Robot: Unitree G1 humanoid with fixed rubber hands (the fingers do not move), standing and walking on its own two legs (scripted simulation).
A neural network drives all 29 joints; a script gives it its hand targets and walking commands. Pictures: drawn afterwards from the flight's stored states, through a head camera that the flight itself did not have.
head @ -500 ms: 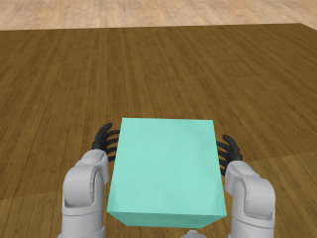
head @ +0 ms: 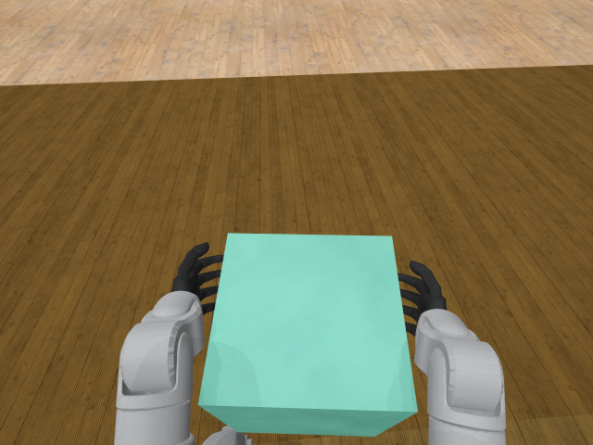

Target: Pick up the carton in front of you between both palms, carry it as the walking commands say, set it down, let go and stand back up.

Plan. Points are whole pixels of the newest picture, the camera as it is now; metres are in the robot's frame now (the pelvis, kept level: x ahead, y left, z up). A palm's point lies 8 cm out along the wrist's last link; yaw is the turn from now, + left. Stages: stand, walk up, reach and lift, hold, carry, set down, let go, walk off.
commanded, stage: carry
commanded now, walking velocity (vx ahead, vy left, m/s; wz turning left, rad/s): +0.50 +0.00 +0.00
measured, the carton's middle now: (307, 343) +0.27 +0.00 -0.01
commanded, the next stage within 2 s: none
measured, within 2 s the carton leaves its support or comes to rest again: neither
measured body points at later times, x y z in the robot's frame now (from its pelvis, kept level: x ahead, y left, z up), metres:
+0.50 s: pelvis +0.32 +0.05 -0.01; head +0.40 +0.06 +0.43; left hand +0.73 +0.18 +0.08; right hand +0.71 -0.13 +0.08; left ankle +0.27 +0.11 -0.75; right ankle +0.39 -0.09 -0.70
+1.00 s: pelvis +0.66 +0.03 -0.05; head +0.74 +0.02 +0.39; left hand +1.03 +0.19 +0.04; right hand +1.04 -0.11 +0.03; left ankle +0.78 +0.15 -0.76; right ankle +0.56 -0.03 -0.78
